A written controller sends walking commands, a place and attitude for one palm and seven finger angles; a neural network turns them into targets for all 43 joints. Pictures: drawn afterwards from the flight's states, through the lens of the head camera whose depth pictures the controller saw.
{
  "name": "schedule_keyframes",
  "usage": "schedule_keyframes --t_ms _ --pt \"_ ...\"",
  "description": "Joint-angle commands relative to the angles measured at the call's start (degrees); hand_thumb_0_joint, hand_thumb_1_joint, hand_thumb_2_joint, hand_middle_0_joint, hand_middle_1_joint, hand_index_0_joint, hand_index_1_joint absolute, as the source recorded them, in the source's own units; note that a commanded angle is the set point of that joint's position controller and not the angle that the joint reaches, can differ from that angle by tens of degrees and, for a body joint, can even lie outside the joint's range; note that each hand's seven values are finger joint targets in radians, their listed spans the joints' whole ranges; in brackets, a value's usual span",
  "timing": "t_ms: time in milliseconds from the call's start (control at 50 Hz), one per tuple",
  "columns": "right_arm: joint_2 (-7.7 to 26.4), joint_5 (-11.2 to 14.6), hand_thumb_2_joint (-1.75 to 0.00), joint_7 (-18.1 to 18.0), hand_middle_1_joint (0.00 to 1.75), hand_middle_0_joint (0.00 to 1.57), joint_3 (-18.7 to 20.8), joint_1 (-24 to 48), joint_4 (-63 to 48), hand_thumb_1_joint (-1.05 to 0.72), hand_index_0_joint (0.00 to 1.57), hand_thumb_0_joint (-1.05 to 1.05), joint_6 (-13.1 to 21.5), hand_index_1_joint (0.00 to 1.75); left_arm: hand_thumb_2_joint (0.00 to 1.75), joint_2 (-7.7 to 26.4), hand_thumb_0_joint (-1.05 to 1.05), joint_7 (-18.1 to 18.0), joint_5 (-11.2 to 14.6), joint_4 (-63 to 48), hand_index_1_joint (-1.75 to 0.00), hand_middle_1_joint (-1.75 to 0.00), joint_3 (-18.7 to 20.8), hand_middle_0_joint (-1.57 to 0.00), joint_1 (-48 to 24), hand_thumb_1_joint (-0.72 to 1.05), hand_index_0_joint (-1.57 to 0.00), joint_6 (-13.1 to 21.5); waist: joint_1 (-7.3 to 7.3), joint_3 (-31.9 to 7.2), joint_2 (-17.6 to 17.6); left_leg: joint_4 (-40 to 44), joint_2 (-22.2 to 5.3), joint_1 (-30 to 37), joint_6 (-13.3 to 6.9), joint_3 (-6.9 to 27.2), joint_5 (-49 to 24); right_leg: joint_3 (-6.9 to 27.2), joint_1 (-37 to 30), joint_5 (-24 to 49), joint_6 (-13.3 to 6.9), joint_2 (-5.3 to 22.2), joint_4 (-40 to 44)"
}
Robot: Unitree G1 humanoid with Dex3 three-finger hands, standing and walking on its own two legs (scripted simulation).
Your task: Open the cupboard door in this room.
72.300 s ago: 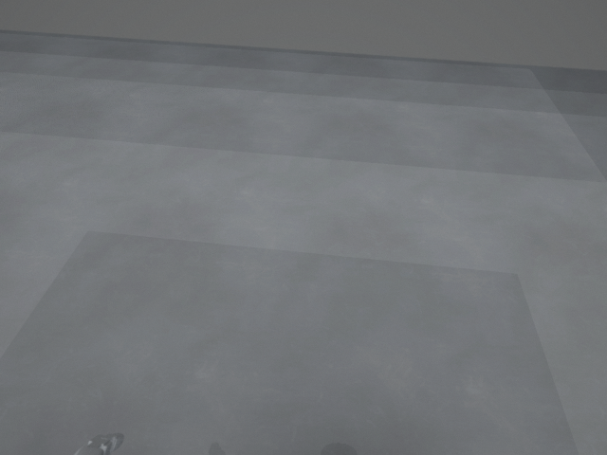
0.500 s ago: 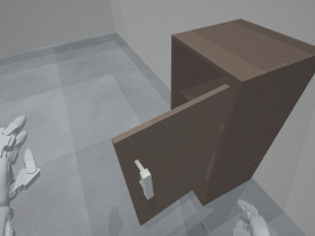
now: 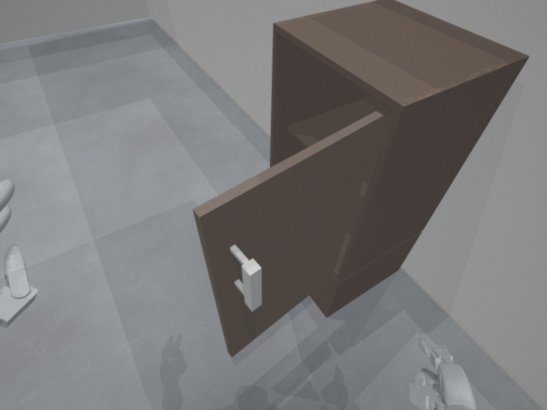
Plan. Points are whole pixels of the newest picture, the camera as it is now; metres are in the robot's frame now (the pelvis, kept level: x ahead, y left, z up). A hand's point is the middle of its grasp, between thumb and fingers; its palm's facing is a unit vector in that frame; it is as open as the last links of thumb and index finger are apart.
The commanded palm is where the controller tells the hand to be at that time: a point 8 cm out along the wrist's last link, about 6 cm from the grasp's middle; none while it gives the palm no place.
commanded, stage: step back with the hand held close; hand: left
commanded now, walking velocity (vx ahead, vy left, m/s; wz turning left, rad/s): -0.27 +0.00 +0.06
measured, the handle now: (245, 278) +0.33 +0.07 -0.03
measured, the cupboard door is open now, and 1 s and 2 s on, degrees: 97 97 97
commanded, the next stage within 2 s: stop stepping back and stand still in 0.64 s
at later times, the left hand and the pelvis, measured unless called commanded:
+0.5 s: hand out of the picture +0.06 +0.29 +0.16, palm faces +0.50 -0.74 -0.46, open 7.4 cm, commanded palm +0.00 +0.33 +0.18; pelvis -0.11 +0.01 -0.01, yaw +6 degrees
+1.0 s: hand out of the picture -0.10 +0.31 +0.18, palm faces +0.56 -0.74 -0.38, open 7.4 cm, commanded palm -0.12 +0.34 +0.18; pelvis -0.24 +0.03 -0.02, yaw +3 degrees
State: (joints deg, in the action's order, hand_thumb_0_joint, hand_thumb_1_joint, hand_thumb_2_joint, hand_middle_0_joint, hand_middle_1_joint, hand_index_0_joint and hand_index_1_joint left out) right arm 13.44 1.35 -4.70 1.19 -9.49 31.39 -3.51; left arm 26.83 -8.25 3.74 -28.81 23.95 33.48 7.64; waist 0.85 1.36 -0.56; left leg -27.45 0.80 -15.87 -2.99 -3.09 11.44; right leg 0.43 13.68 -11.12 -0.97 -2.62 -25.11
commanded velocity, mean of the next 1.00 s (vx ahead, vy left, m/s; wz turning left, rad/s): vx -0.17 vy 0.01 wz -0.04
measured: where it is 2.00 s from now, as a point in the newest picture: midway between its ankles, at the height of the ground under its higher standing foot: outside the picture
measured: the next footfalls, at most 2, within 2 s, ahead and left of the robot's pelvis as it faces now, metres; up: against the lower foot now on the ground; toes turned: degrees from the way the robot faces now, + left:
right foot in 0.26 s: -0.01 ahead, -0.11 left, +0.00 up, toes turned +11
right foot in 0.88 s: -0.32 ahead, -0.10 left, +0.00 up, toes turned +5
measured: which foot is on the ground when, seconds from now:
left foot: down 0.00-0.86, up 0.88-1.00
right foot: down 0.00-0.18, up 0.20-0.24, down 0.26-0.58, up 0.60-0.86, down 0.88-1.00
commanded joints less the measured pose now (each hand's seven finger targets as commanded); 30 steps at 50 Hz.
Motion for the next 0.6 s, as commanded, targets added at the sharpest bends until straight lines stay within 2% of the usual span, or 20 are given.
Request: schedule_keyframes --t_ms 0,80,120,160,180,200,220,260,280,340,380,420,440,460,480,500,520,540,560,580 --pt "7.1 -0.1 -0.90 -0.6 0.30 0.20 2.1 5.8 -9.3 -0.90 0.20 0.00 3.6 0.30 0.90 7.6 0.00 -1.4 -0.2 -9.6 -0.30 -0.30 7.2 -0.20 1.2 0.90 -0.20 3.2 -1.26 -8.1 -4.6 7.8 -7.4 -6.8 -0.8 8.9 -2.5 4.0 -9.3 10.1 1.1 3.4 -1.8" --pt "8.2 -0.6 -0.90 -1.0 0.30 0.20 2.1 5.3 -9.4 -0.90 0.20 0.00 5.1 0.30 0.90 7.1 0.00 -1.5 -2.0 -9.7 -0.30 -0.30 7.2 -0.20 -1.9 0.90 -0.20 4.3 -1.11 -3.8 -7.1 14.4 -10.0 -23.6 -3.3 13.3 21.4 3.5 -16.4 2.0 1.6 1.4 -7.2" --pt "8.4 -0.9 -0.90 -1.1 0.30 0.20 2.0 4.9 -9.4 -0.90 0.20 0.00 6.0 0.30 0.90 6.7 0.00 -1.5 -2.9 -10.6 -0.30 -0.30 7.1 -0.20 -4.6 0.90 -0.20 4.9 -1.02 -2.8 -7.1 16.7 -11.9 -28.4 -4.4 15.5 28.6 2.9 -18.3 -0.4 2.0 0.1 -11.2" --pt "8.6 -1.2 -0.90 -1.2 0.30 0.20 2.3 4.8 -9.3 -0.90 0.20 0.00 6.7 0.30 0.90 6.2 0.00 -1.4 -3.9 -11.4 -0.30 -0.30 7.0 -0.20 -7.4 0.90 -0.20 5.4 -1.05 -2.5 -9.1 18.5 -13.8 -32.8 -5.3 16.9 34.6 2.0 -20.6 -1.9 2.2 -1.3 -16.2" --pt "8.5 -1.3 -0.90 -1.3 0.30 0.20 2.4 4.9 -9.1 -0.90 0.20 0.00 7.0 0.30 0.90 7.4 0.00 -1.5 -4.3 -11.7 -0.30 -0.30 8.0 -0.20 -8.8 0.90 -0.20 5.7 -1.17 -2.5 -10.1 18.9 -14.3 -34.9 -5.9 18.3 35.8 2.1 -22.0 -1.6 2.2 -1.7 -17.8" --pt "7.9 -1.5 -0.90 -1.2 0.30 0.20 2.4 4.7 -8.9 -0.90 0.20 0.00 7.4 0.30 0.90 7.4 0.00 -1.4 -4.2 -11.5 -0.30 -0.30 8.1 -0.20 -8.6 0.90 -0.20 6.1 -1.11 -2.4 -8.8 18.3 -14.2 -33.9 -5.9 18.7 34.6 2.6 -21.1 -1.9 1.9 -1.7 -17.5" --pt "7.7 -1.4 -0.90 -1.0 0.30 0.20 2.4 4.3 -8.7 -0.90 0.20 0.00 7.8 0.30 0.90 7.1 0.00 -1.2 -3.9 -11.8 -0.30 -0.30 7.8 -0.20 -8.0 0.90 -0.20 6.2 -0.98 -2.6 -7.5 16.7 -13.6 -30.9 -5.3 17.6 32.7 3.1 -18.4 -3.0 1.4 -1.7 -15.9" --pt "7.2 -1.2 -0.90 -0.3 0.30 0.20 2.5 3.9 -8.7 -0.90 0.20 0.00 8.6 0.30 0.90 6.9 0.00 -1.0 -2.8 -13.7 -0.30 -0.30 7.5 -0.20 -6.1 0.90 -0.20 6.7 -0.59 -3.7 -4.9 13.1 -10.9 -20.7 -3.0 15.5 26.9 4.6 -10.1 -4.1 -0.2 -0.8 -9.5" --pt "7.6 -1.7 -0.90 -0.3 0.30 0.20 2.6 4.2 -8.2 -0.90 0.20 0.00 9.0 0.30 0.90 8.1 0.00 -1.1 -2.7 -14.0 -0.30 -0.30 9.1 -0.20 -5.2 0.90 -0.20 7.1 -0.64 -4.7 -6.1 12.5 -10.6 -19.4 -2.7 14.8 27.2 5.7 -9.3 -5.7 -0.2 -0.6 -8.0" --pt "6.5 -1.1 -0.90 0.4 0.30 0.20 2.6 3.7 -7.2 -0.90 0.20 0.00 9.6 0.30 0.90 6.7 0.00 -1.1 -1.3 -15.3 -0.30 -0.30 7.3 -0.20 -4.1 0.90 -0.20 7.5 -0.24 -7.8 -0.8 3.7 -5.7 -5.9 0.6 8.5 17.1 10.4 3.0 -8.5 -2.3 3.0 0.6" --pt "6.5 -1.5 -0.90 0.5 0.30 0.20 2.9 3.6 -5.8 -0.90 0.20 0.00 9.5 0.30 0.90 7.6 0.00 -1.5 -1.1 -14.7 -0.30 -0.30 7.6 -0.20 -3.7 0.90 -0.20 7.7 0.01 -8.0 0.9 -2.3 -4.3 -0.4 1.7 6.3 13.6 13.5 10.1 -12.6 -3.4 5.9 5.5" --pt "6.0 -1.4 -0.90 0.6 0.30 0.20 2.8 2.9 -4.9 -0.90 0.20 0.00 9.5 0.30 0.90 7.1 0.00 -2.0 -1.3 -13.4 -0.30 -0.30 6.4 -0.20 -4.9 0.90 -0.20 7.6 0.65 -7.7 3.9 -8.3 -2.7 4.3 2.5 4.7 8.8 15.7 16.0 -10.4 -3.9 8.8 8.6" --pt "6.1 -1.3 -0.90 0.6 0.30 0.20 2.8 2.5 -4.5 -0.90 0.20 0.00 9.4 0.30 0.90 7.3 0.00 -2.2 -1.5 -13.4 -0.30 -0.30 6.0 -0.20 -6.2 0.90 -0.20 7.7 1.14 -7.4 3.8 -9.8 -2.2 5.8 2.7 4.6 7.3 15.3 17.7 -8.5 -3.9 9.4 9.1" --pt "6.0 -1.2 -0.90 0.5 0.30 0.20 2.7 2.7 -4.5 -0.90 0.20 0.00 9.3 0.30 0.90 8.1 0.00 -2.3 -1.7 -13.2 -0.30 -0.30 6.2 -0.20 -7.2 0.90 -0.20 7.8 1.36 -6.7 4.3 -9.6 -2.1 6.7 2.7 4.7 6.1 14.0 19.1 -7.2 -3.3 8.9 8.9" --pt "6.2 -1.3 -0.90 0.2 0.30 0.20 2.8 3.3 -4.0 -0.90 0.20 0.00 9.2 0.30 0.90 9.4 0.00 -2.4 -1.7 -13.0 -0.30 -0.30 7.2 -0.20 -7.5 0.90 -0.20 7.7 1.42 -6.1 2.7 -7.7 -2.4 7.2 2.7 5.2 5.9 12.3 20.0 -7.0 -2.5 7.4 8.2" --pt "6.2 -1.0 -0.90 -0.1 0.30 0.20 2.6 3.4 -4.7 -0.90 0.20 0.00 9.1 0.30 0.90 8.7 0.00 -2.4 -1.6 -13.3 -0.30 -0.30 6.3 -0.20 -8.2 0.90 -0.20 7.6 1.41 -5.4 1.4 -3.6 -3.9 4.9 2.2 7.4 7.9 9.6 18.4 -8.7 -1.3 5.3 6.0" --pt "6.4 -1.0 -0.90 -0.3 0.30 0.20 2.5 3.9 -5.2 -0.90 0.20 0.00 9.2 0.30 0.90 9.5 0.00 -2.3 -1.6 -13.2 -0.30 -0.30 7.6 -0.20 -7.7 0.90 -0.20 7.7 1.05 -4.9 -1.4 2.6 -6.1 1.1 1.4 9.9 11.7 7.1 15.5 -10.8 0.2 2.2 2.6" --pt "7.3 -0.9 -0.90 -0.5 0.30 0.20 2.5 4.8 -5.9 -0.90 0.20 0.00 9.5 0.30 0.90 9.3 0.00 -2.0 -1.6 -13.5 -0.30 -0.30 8.2 -0.20 -7.7 0.90 -0.20 7.8 0.62 -4.4 -7.2 11.5 -10.4 -7.2 -0.2 14.7 20.7 4.1 8.1 -12.0 1.4 -1.6 -5.0" --pt "8.1 -1.1 -0.90 -0.6 0.30 0.20 2.8 5.8 -6.4 -0.90 0.20 0.00 10.0 0.30 0.90 9.2 0.00 -1.8 -2.1 -13.9 -0.30 -0.30 9.6 -0.20 -7.6 0.90 -0.20 8.1 -0.22 -5.6 -14.5 21.5 -16.5 -18.8 -3.3 22.1 33.3 1.1 -3.7 -11.0 2.3 -5.7 -18.9" --pt "7.9 -1.8 -0.90 -0.7 0.30 0.20 2.8 7.6 -6.5 -0.90 0.20 0.00 10.3 0.30 0.90 10.9 0.00 -1.7 -2.6 -13.4 -0.30 -0.30 11.0 -0.20 -7.3 0.90 -0.20 8.1 -0.97 -6.9 -19.1 27.6 -21.1 -26.8 -5.3 26.5 38.1 0.9 -10.1 -13.5 2.2 -7.5 -34.5"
